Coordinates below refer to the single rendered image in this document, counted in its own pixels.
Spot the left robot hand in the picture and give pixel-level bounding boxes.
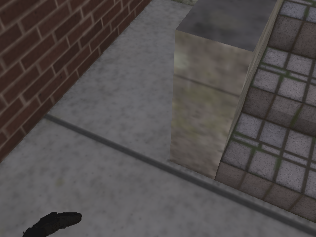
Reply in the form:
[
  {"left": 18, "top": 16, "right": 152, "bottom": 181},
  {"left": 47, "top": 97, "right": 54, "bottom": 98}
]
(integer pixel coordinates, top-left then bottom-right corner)
[{"left": 23, "top": 211, "right": 82, "bottom": 237}]

